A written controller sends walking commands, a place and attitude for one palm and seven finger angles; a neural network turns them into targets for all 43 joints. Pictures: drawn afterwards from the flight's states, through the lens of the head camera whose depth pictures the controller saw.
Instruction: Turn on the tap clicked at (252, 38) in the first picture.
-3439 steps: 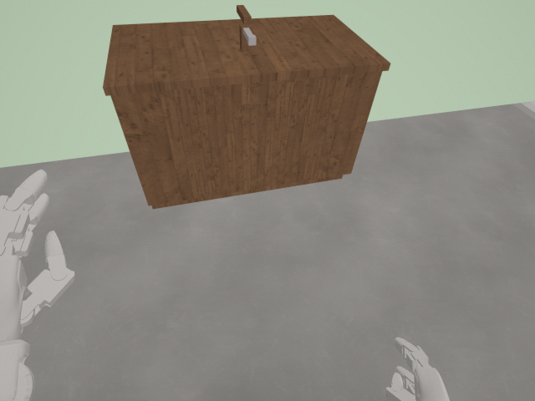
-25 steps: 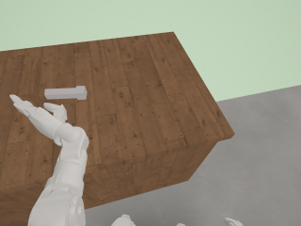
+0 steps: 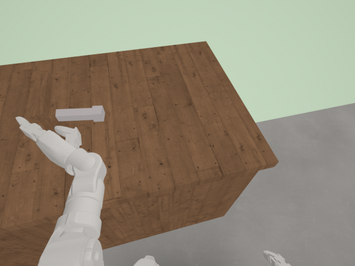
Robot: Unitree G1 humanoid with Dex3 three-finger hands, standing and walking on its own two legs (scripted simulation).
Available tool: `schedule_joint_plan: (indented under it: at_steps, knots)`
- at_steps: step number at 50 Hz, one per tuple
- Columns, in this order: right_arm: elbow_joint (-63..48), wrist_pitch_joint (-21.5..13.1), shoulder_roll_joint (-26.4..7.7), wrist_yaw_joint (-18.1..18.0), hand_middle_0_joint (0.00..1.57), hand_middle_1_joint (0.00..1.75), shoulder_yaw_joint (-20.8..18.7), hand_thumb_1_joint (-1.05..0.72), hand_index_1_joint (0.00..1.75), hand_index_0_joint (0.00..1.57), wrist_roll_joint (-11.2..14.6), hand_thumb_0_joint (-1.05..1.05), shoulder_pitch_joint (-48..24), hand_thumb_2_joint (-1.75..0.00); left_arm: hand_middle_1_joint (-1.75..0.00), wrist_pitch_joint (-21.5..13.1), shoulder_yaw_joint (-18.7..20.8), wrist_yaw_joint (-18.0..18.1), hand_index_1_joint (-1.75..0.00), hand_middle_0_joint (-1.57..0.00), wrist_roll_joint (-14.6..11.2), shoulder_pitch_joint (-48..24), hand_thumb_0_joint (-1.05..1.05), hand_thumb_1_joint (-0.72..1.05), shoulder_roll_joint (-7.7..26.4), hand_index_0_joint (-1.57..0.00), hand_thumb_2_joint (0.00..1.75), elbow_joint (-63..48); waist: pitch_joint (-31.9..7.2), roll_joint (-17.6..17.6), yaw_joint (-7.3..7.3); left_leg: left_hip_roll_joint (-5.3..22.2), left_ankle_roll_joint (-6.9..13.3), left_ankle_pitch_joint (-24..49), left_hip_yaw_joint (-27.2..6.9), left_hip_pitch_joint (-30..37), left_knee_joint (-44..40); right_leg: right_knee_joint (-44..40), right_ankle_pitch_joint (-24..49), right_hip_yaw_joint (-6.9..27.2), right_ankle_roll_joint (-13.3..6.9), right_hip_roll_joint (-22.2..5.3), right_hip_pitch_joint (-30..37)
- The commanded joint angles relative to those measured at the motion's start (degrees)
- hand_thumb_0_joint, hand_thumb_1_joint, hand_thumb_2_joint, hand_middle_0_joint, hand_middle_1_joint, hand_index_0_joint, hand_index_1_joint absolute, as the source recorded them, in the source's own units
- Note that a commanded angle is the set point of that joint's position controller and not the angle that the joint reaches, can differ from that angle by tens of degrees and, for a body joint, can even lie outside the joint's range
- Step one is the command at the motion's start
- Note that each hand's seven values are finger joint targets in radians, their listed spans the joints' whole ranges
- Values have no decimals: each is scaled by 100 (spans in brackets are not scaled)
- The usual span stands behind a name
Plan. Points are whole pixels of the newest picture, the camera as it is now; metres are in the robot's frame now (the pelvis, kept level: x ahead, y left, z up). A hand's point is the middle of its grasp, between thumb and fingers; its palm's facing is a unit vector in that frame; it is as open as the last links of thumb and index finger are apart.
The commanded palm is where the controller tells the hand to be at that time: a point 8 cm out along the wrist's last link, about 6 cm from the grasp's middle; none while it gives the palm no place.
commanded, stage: lift the hand up off the lever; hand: left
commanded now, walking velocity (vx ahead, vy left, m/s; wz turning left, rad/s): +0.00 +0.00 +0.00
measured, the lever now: (98, 113) +0.44 +0.24 +0.06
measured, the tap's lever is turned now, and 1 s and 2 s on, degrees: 80 80 80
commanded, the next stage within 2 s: draw the hand back beside the body in 1.74 s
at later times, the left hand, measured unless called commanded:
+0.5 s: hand (78, 132) +0.38 +0.26 +0.07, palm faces +0.87 -0.48 -0.06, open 8.4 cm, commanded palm +0.36 +0.24 +0.10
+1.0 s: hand (87, 117) +0.39 +0.23 +0.11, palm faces +0.82 -0.57 -0.06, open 8.0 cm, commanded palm +0.34 +0.24 +0.12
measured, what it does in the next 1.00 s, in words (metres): stands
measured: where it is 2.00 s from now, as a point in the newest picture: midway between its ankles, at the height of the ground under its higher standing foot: outside the picture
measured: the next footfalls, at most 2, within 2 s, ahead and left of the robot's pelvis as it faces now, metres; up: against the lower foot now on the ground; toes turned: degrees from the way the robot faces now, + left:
none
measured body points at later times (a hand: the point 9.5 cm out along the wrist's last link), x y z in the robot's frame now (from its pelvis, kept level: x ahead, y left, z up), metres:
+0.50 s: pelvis +0.00 +0.00 +0.01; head +0.05 +0.00 +0.45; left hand +0.33 +0.28 +0.07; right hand +0.14 -0.24 -0.12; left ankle +0.01 +0.13 -0.70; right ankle -0.01 -0.10 -0.70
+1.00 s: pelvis +0.00 -0.01 +0.02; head +0.02 -0.02 +0.47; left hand +0.34 +0.25 +0.11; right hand +0.15 -0.25 -0.10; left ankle +0.01 +0.13 -0.70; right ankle -0.01 -0.10 -0.70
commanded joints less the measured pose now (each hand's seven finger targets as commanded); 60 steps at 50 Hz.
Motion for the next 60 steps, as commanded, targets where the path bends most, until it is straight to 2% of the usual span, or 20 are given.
schedule_joint_plan:
  at_steps: [1,7,15,16,19,21,24,26,30,31,35,36,38,41,43,45,46,49,51,60]
  knots:
    - [-537,-195,-834,-61,20,30,-222,-90,30,20,2,0,-31,-90,-15,-528,-1279,-468,-15,-15,779,-3393,0,90,308,-15,90,-1945,-2294,796,-633,86,30,1884,196,1977,-587,-604,1493,333,-71,135,414]
    - [-607,-274,-800,-22,20,30,-210,-90,30,20,-6,0,-75,-90,-15,-439,-1391,-477,-15,-15,814,-3381,0,90,202,-15,90,-2418,-2385,1026,-586,107,-43,2250,188,2196,-606,-559,1610,304,-86,134,449]
    - [-637,-387,-783,-12,20,30,-218,-90,30,20,2,0,-152,-90,-15,-309,-1475,-442,-15,-15,807,-3270,0,90,106,-15,90,-2811,-2310,781,-549,130,-52,2293,202,2222,-645,-615,1669,294,-71,131,600]
    - [-623,-391,-815,-31,20,30,-230,-90,30,20,-9,0,-153,-90,-15,-283,-1194,-415,-15,-15,815,-3091,0,90,375,-15,90,-2830,-2331,850,-478,131,-75,2304,161,2190,-680,-615,1619,289,-86,126,632]
    - [-649,-395,-785,-54,20,30,-202,-90,30,20,21,0,-217,-90,-15,-175,-1266,-411,-15,-15,798,-3029,0,90,307,-15,90,-2698,-2253,620,-505,107,-26,2047,234,2037,-723,-662,1592,314,-58,109,741]
    - [-627,-391,-807,-87,20,30,-184,-90,30,20,29,0,-249,-90,-15,-97,-1065,-407,-15,-15,839,-3010,0,90,562,-15,90,-2688,-2152,770,-458,95,-11,1896,246,1968,-789,-723,1525,347,-69,95,776]
    - [-692,-427,-768,-100,20,30,-162,-90,30,20,45,0,-310,-90,-15,-94,-1207,-413,-15,-15,788,-3155,0,90,440,-15,90,-2845,-2196,778,-485,84,43,1844,302,2031,-803,-785,1564,390,-51,92,851]
    - [-649,-434,-805,-145,20,30,-162,-90,30,20,43,0,-282,-90,-15,-110,-911,-382,-15,-15,760,-3070,0,90,745,-15,90,-2811,-2223,664,-462,78,74,1796,287,1995,-823,-827,1589,407,-43,90,961]
    - [-711,-459,-757,-134,20,30,-153,-90,30,20,56,0,-328,-90,-15,-84,-1108,-441,-15,-15,717,-2954,0,90,513,-15,90,-2932,-2227,771,-450,79,76,2000,361,2090,-822,-831,1822,412,-36,68,1066]
    - [-688,-440,-792,-146,20,30,-161,-90,30,20,54,0,-311,-90,-15,-32,-837,-442,-15,-15,715,-2748,0,90,751,-15,90,-2798,-2179,778,-374,68,75,1984,343,2018,-866,-861,1801,416,-46,65,1138]
    - [-767,-439,-785,-168,20,30,-142,-90,30,20,95,0,-379,-90,-15,122,-1005,-517,-15,-15,667,-2840,0,90,607,-15,90,-2767,-1977,526,-416,49,167,1772,405,1929,-975,-1010,1792,466,-12,41,1264]
    - [-753,-420,-807,-188,20,30,-152,-90,30,20,107,0,-399,-90,-15,136,-736,-505,-15,-15,656,-2722,0,90,861,-15,90,-2796,-1972,637,-335,58,141,1811,373,1948,-1034,-1042,1776,465,-35,39,1341]
    - [-796,-438,-754,-181,20,30,-137,-90,30,20,125,0,-449,-90,-15,144,-1110,-536,-15,-15,655,-2819,0,90,497,-15,90,-2908,-1873,587,-398,58,153,1796,382,2003,-1052,-1066,1754,459,-24,37,1293]
    - [-774,-456,-792,-199,20,30,-156,-90,30,20,115,0,-443,-90,-15,150,-860,-493,-15,-15,610,-2594,0,90,650,-15,90,-2826,-1865,430,-313,55,169,1782,366,1992,-1115,-1123,1742,456,-16,40,1403]
    - [-798,-423,-761,-198,20,30,-147,-90,30,20,160,0,-486,-90,-15,245,-1036,-519,-15,-15,525,-2443,0,90,409,-15,90,-2641,-1727,318,-334,40,178,1640,394,1938,-1164,-1201,1671,465,7,27,1443]
    - [-786,-341,-793,-229,20,30,-142,-90,30,20,193,0,-508,-90,-15,489,-584,-464,-15,-15,310,-2051,0,90,602,-15,90,-1999,-1522,-21,-240,6,214,1352,449,1664,-1257,-1397,1535,502,63,9,1636]
    - [-808,-302,-830,-227,20,30,-129,-90,30,20,189,0,-543,-90,-15,562,-317,-434,-15,-15,320,-1985,0,90,850,-15,90,-1968,-1468,38,-146,-12,226,1318,442,1573,-1331,-1448,1491,511,63,-7,1722]
    - [-891,-296,-759,-205,20,30,-149,-90,30,20,181,0,-556,-90,-15,454,-384,-366,-15,-15,369,-2460,0,90,834,-15,90,-2568,-1858,81,-179,2,249,1672,507,1811,-1262,-1418,1964,557,81,-28,1950]
    - [-868,-225,-768,-189,20,30,-161,-90,30,20,165,0,-542,-90,-15,487,75,-286,-15,-15,358,-2054,0,90,1167,-15,90,-2385,-1836,76,-35,5,236,1823,501,1720,-1268,-1409,2182,556,83,-34,2129]
    - [-1097,-137,-729,-114,20,30,-182,-90,30,20,183,0,-593,-90,-15,654,-49,-391,-15,-15,439,-1738,0,90,1078,-15,90,-2929,-1732,31,-6,50,274,2134,631,1872,-1370,-1491,2589,572,86,-56,2365]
